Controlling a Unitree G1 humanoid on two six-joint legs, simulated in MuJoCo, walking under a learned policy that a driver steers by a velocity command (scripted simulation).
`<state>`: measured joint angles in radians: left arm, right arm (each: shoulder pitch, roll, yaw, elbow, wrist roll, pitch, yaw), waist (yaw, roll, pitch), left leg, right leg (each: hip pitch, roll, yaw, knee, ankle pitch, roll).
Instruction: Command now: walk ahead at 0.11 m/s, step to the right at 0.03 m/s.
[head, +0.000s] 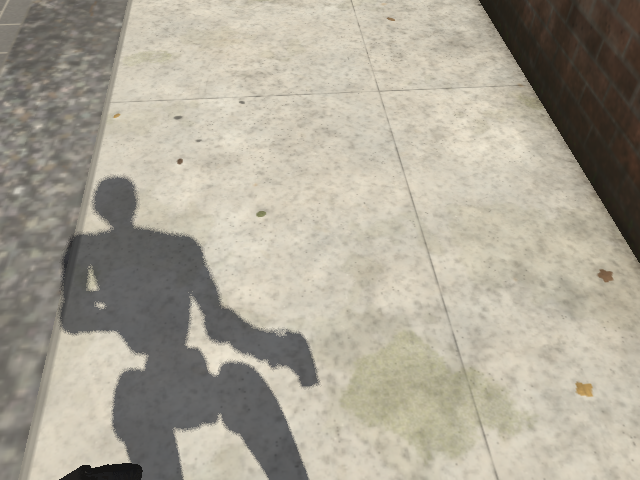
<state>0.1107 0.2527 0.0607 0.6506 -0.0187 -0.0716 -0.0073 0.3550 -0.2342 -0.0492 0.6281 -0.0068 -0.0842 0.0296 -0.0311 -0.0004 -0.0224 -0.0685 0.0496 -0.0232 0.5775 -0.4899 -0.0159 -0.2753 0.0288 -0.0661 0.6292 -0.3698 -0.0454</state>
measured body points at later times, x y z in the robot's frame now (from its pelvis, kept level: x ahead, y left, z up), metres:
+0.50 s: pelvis +0.04 +0.03 +0.02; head +0.06 +0.04 +0.47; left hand +0.26 +0.26 -0.06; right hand +0.08 -0.23 -0.10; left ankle -0.02 +0.15 -0.72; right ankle +0.07 -0.10 -0.67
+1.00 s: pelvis +0.14 +0.00 +0.01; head +0.16 +0.01 +0.46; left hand +0.32 +0.25 -0.09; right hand +0.25 -0.25 -0.09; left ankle +0.10 +0.11 -0.72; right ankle +0.10 -0.10 -0.72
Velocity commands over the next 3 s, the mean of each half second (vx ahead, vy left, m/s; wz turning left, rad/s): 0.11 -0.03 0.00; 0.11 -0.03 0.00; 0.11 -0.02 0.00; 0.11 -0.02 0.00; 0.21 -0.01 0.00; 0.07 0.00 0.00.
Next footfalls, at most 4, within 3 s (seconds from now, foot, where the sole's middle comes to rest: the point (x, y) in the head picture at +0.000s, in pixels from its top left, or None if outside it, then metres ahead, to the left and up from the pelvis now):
0.26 left None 0.01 0.15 -0.76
0.58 right None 0.14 -0.11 -0.76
0.90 left None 0.14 0.11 -0.76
2.54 left None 0.36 0.17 -0.76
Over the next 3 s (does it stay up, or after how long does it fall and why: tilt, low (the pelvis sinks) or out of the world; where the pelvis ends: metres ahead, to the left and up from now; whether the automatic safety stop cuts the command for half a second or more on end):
stays up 0.21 0.08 0.01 its command is cut before an obstacle from the start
